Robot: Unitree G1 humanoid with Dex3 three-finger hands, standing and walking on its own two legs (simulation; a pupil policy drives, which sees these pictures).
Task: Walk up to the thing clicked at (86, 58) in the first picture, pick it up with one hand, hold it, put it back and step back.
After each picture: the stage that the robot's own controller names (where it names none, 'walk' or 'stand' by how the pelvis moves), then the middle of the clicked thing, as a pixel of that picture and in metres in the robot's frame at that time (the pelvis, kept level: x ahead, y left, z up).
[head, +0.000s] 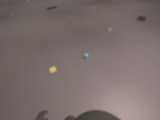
stand; (86, 56) +1.26 +0.03 -0.72
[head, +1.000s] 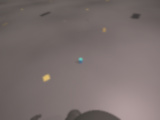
walk; (80, 61) +1.14 +0.23 -0.70
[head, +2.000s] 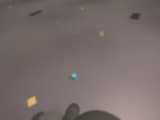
walk; (74, 77) +0.71 +0.27 -0.71
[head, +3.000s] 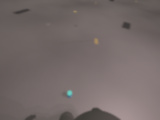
walk; (69, 94) +0.46 +0.16 -0.70
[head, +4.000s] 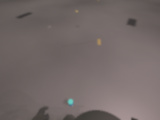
stand; (70, 102) +0.33 +0.19 -0.71
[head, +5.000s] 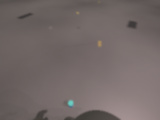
stand; (71, 104) +0.33 +0.18 -0.72
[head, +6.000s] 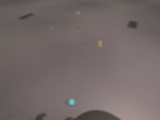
stand; (72, 103) +0.34 +0.17 -0.73
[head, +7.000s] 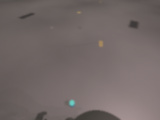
stand; (72, 103) +0.33 +0.17 -0.73
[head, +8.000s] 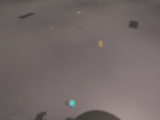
stand; (72, 104) +0.33 +0.17 -0.73
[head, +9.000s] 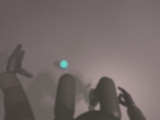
go down; (64, 65) +0.42 +0.19 -0.37
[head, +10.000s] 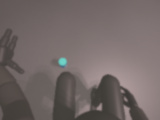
go down; (63, 63) +0.43 +0.19 -0.31
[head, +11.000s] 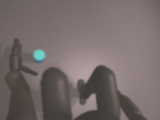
close in; (39, 57) +0.42 +0.23 -0.23
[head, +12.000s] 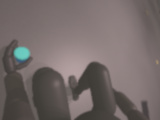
close; (22, 55) +0.42 +0.25 -0.22
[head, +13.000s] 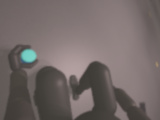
lift; (28, 57) +0.39 +0.23 -0.23
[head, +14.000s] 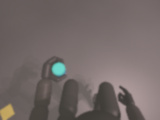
lift; (59, 71) +0.32 +0.19 -0.02
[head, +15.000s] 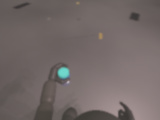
hold; (64, 76) +0.31 +0.17 +0.01
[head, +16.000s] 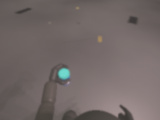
hold; (64, 77) +0.31 +0.17 +0.01
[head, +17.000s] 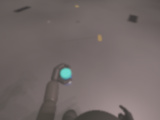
crouch; (66, 77) +0.32 +0.15 +0.01
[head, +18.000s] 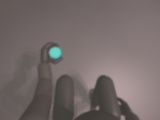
crouch; (56, 55) +0.44 +0.19 -0.07
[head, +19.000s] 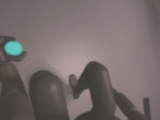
lower; (15, 51) +0.44 +0.27 -0.22
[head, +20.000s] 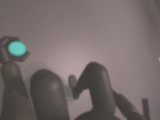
lower; (17, 51) +0.43 +0.27 -0.21
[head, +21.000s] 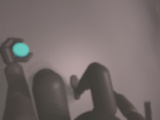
lower; (21, 52) +0.42 +0.26 -0.22
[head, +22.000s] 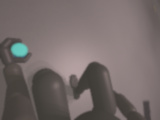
lower; (20, 52) +0.42 +0.26 -0.22
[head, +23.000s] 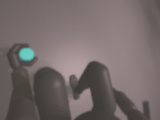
loosen; (26, 56) +0.41 +0.23 -0.23
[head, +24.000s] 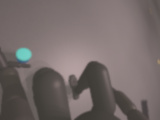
withdraw; (23, 56) +0.41 +0.24 -0.23
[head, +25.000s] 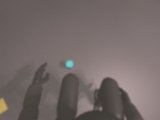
walk; (69, 65) +0.43 +0.17 -0.36
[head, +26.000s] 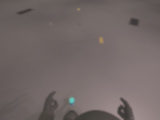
stand; (72, 101) +0.35 +0.15 -0.66
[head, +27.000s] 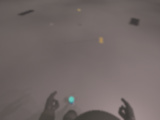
stand; (71, 100) +0.36 +0.16 -0.67
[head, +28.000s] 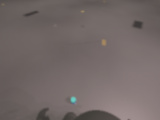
stand; (73, 100) +0.36 +0.15 -0.70
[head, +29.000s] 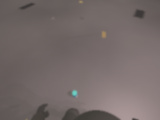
walk; (74, 94) +0.38 +0.15 -0.71
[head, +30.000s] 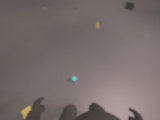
walk; (74, 79) +0.53 +0.13 -0.71
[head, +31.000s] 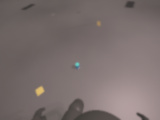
walk; (77, 66) +0.84 +0.24 -0.70
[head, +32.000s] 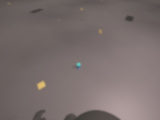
stand; (78, 66) +0.99 +0.16 -0.71
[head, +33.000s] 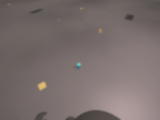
stand; (78, 66) +0.99 +0.16 -0.73
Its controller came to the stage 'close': yes
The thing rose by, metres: 0.72
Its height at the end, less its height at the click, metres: +0.00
